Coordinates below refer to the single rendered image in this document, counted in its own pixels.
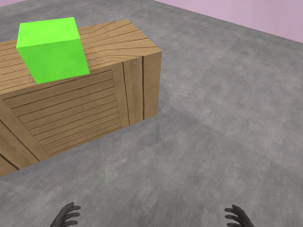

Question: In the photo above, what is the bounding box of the pedestal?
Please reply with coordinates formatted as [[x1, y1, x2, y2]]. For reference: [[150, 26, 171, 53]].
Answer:
[[0, 19, 162, 178]]

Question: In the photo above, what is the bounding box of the left robot hand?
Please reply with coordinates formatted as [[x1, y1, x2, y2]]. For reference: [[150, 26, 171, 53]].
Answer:
[[50, 202, 81, 227]]

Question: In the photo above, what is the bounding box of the carton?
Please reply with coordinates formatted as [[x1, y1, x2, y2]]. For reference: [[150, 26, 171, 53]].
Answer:
[[16, 17, 90, 84]]

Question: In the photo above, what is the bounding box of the right robot hand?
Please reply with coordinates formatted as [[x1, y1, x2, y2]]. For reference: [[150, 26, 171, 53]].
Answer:
[[224, 204, 255, 227]]

